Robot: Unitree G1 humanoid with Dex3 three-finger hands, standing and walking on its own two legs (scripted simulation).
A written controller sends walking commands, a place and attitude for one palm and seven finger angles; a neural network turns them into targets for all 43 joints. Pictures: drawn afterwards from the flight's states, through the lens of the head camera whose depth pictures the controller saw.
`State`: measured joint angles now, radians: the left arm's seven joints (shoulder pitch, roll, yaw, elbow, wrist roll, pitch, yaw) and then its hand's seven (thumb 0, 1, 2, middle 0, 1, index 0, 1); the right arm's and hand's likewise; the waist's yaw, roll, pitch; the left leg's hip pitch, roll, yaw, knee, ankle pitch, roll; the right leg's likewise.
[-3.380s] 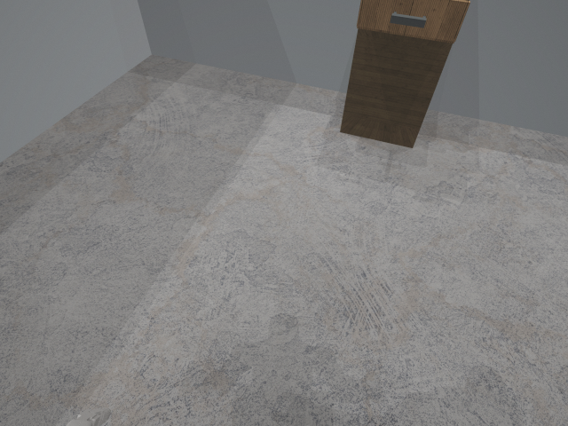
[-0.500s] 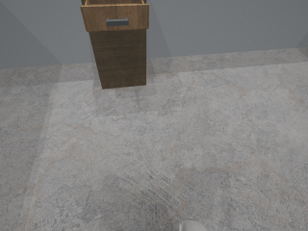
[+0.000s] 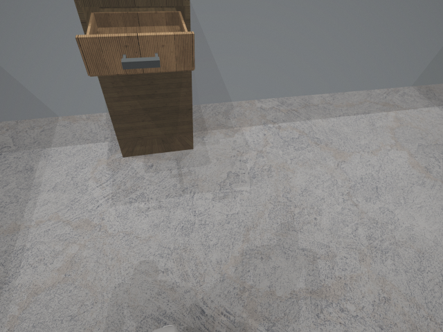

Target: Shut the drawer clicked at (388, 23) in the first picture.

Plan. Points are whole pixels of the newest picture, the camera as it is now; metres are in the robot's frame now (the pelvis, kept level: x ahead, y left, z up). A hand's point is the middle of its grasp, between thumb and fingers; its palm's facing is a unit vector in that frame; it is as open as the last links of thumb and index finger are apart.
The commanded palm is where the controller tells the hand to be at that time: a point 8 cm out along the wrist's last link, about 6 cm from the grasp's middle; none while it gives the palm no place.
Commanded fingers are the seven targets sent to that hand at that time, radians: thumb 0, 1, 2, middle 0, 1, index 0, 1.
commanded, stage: walk to a spot facing it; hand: left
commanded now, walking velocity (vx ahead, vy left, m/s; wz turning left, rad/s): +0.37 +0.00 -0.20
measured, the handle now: (141, 59) +0.94 +0.34 +0.01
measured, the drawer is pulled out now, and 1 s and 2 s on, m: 0.26 0.26 0.26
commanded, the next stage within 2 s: turn to face it in 0.56 s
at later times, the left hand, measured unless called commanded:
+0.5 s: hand (170, 243) +0.35 +0.14 -0.17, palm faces -0.18 -0.96 -0.20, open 7.4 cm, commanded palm none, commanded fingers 0.00 0.90 0.90 -0.20 -0.30 -0.20 -0.30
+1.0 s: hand (180, 229) +0.40 +0.13 -0.19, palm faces +0.06 -0.99 -0.15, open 7.3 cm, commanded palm none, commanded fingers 0.00 0.90 0.90 -0.20 -0.30 -0.20 -0.30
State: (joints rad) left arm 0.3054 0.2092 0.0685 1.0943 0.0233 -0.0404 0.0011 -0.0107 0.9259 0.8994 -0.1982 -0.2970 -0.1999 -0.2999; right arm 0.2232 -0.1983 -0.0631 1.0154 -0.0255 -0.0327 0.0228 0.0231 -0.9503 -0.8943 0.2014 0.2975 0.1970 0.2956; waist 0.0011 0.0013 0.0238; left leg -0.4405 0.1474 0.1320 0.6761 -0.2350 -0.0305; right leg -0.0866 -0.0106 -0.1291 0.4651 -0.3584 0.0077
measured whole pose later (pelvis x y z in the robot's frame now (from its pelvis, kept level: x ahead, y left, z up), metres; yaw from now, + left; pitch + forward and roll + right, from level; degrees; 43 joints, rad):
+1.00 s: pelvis +0.38 -0.04 +0.00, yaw -1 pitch -2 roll -2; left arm 0.27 0.16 0.05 1.06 0.02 -0.02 0.02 0.00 0.91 0.90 -0.20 -0.30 -0.20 -0.30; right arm 0.16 -0.17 -0.04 0.99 -0.02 0.03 0.02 0.01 -0.91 -0.89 0.20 0.30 0.19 0.30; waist 0.02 -0.02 0.05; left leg -0.38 0.09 0.14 0.66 -0.23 -0.02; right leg -0.14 -0.06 -0.31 0.56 -0.37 -0.02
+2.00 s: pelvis +0.41 -0.05 +0.00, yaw +16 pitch -1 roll +0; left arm 0.44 0.20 0.05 1.14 0.02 0.01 0.01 0.00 0.91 0.90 -0.20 -0.30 -0.20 -0.30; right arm 0.17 -0.19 -0.04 1.00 -0.02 -0.01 0.01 0.01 -0.91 -0.89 0.20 0.30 0.20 0.30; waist 0.07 -0.02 0.02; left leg -0.18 0.04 0.10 0.50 -0.30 0.01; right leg -0.21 -0.10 -0.17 0.57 -0.36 0.01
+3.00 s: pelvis +0.66 +0.04 +0.01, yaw +15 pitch -2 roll -1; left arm 0.29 0.17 0.03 1.13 0.01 0.02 0.03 0.00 0.91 0.90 -0.20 -0.30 -0.20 -0.30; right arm 0.19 -0.15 -0.02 1.07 -0.02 -0.02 -0.04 0.00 -0.95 -0.89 0.20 0.30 0.20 0.30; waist 0.03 -0.05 0.07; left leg -0.21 0.03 0.15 0.45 -0.20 0.05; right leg -0.33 -0.07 -0.06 0.81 -0.43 0.03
